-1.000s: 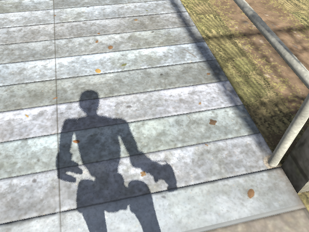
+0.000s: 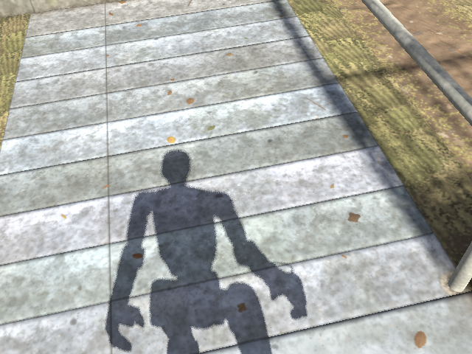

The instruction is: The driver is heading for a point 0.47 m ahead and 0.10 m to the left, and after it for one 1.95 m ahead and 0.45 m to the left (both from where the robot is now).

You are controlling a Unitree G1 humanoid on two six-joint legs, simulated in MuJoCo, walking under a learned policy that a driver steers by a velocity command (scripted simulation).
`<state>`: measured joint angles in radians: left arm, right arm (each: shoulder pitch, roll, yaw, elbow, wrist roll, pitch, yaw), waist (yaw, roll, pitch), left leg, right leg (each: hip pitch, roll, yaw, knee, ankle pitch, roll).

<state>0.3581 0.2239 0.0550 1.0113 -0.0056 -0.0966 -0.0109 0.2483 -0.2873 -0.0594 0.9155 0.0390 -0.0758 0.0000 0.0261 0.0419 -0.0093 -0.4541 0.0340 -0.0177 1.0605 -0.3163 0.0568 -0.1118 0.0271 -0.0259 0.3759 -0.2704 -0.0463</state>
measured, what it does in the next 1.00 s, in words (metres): walks ahead, turning left: left foot, then right foot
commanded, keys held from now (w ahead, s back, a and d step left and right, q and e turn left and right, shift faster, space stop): w+q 0.44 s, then q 0.08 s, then no key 0.48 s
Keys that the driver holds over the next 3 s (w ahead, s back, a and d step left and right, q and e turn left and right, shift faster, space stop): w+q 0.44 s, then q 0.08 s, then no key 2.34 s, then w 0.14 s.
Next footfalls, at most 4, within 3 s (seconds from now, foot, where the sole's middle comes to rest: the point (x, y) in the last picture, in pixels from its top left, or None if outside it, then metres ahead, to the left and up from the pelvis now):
0.34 left None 0.35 0.15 -0.78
0.78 right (254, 329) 0.60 0.04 -0.78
1.06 left None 0.43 0.24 -0.78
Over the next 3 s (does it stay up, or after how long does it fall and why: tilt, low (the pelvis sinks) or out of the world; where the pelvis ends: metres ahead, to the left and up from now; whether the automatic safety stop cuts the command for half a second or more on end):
stays up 0.50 0.14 -0.01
